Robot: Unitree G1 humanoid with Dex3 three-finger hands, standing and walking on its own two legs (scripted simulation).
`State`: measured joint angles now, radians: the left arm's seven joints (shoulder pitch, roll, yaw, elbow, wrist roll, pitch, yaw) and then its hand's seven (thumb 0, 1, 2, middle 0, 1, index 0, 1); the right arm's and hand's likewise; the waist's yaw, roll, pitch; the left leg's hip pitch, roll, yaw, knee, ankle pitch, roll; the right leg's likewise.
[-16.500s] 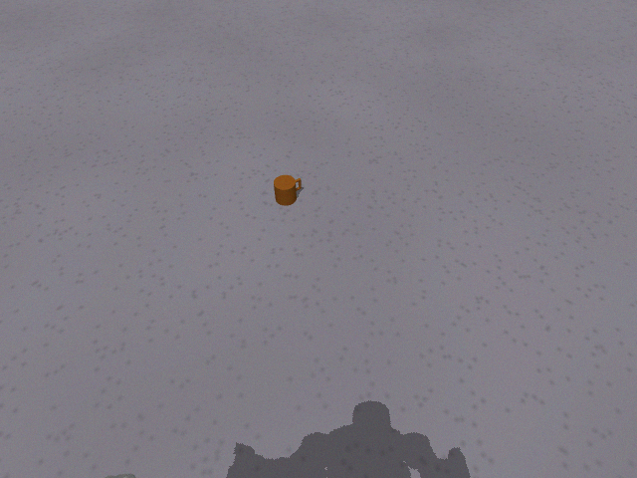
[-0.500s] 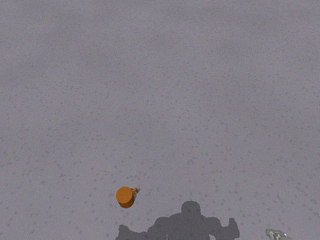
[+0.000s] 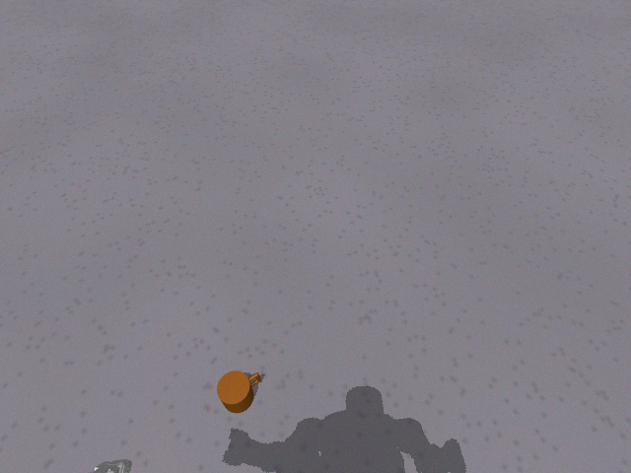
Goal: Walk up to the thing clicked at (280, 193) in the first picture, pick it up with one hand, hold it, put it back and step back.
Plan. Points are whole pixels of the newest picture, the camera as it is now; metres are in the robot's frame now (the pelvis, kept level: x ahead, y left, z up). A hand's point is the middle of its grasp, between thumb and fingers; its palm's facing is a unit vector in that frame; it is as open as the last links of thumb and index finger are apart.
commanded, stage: stand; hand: left
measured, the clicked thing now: (241, 388) +0.43 +0.23 -0.73
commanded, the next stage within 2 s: none
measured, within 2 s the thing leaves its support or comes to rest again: neither
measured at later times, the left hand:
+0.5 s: hand out of the picture +0.08 +0.26 -0.15, palm faces +0.00 -0.94 -0.34, open 7.4 cm
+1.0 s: hand out of the picture +0.07 +0.26 -0.15, palm faces -0.01 -0.94 -0.34, open 7.4 cm
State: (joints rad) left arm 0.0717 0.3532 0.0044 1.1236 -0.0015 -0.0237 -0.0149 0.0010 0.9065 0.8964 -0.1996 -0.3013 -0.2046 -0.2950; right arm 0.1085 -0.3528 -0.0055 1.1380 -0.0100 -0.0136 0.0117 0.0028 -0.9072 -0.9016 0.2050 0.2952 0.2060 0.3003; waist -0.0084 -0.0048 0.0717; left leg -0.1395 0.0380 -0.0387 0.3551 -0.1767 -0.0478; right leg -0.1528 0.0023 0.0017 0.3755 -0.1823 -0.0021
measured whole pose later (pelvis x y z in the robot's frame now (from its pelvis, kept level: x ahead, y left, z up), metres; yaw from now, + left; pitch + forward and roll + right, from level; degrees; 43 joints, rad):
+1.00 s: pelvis +0.00 +0.00 +0.00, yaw +0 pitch -2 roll +0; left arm 0.11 0.36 0.00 1.14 0.01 -0.01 -0.01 0.00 0.91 0.90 -0.20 -0.30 -0.20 -0.29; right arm 0.11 -0.35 0.00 1.14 -0.01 -0.01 0.01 0.00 -0.91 -0.90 0.21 0.30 0.21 0.30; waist 0.00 0.00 0.06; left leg -0.13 0.03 -0.04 0.33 -0.16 -0.04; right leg -0.14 0.00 0.00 0.35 -0.17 0.00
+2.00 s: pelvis +0.01 +0.00 +0.00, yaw +1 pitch -2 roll +0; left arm 0.11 0.36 0.00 1.13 0.01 -0.01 -0.01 0.00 0.91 0.90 -0.20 -0.30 -0.20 -0.30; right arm 0.12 -0.35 0.01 1.12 -0.01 -0.01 0.01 0.00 -0.91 -0.90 0.21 0.30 0.21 0.30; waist 0.01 0.00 0.06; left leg -0.11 0.03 -0.04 0.32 -0.18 -0.04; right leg -0.12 -0.01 -0.01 0.34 -0.18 0.00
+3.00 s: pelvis +0.00 +0.02 -0.07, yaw -1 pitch +14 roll -1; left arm 0.11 0.30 0.14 0.73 0.20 0.13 0.01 -0.01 -0.44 0.97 -0.07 -1.07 -0.09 -1.05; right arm 0.22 -0.24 -0.04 0.63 0.01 -0.11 -0.01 0.01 -0.93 -0.91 0.21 0.30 0.21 0.30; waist -0.02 -0.01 -0.07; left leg -0.76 0.02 -0.04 0.98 -0.46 -0.02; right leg -0.75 -0.01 0.02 0.95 -0.44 0.03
